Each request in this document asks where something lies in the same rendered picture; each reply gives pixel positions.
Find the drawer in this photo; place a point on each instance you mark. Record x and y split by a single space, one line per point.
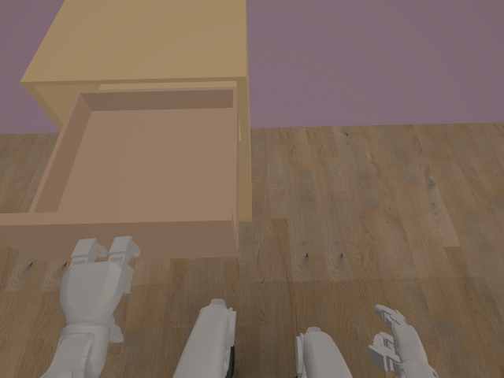
159 164

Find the cabinet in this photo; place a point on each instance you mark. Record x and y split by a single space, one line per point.
144 44

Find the robot left forearm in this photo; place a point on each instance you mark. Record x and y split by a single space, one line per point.
81 351

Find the robot right forearm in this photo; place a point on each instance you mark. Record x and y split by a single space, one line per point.
416 369

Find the handle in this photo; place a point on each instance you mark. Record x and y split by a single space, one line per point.
130 271

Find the left robot thigh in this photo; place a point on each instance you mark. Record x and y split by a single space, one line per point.
203 355

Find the right robot thigh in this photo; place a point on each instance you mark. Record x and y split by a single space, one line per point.
317 356

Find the robot right hand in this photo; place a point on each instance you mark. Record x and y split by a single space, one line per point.
388 352

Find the robot thigh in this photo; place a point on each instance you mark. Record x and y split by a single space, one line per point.
203 355
317 356

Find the robot left hand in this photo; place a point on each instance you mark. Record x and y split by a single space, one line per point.
90 291

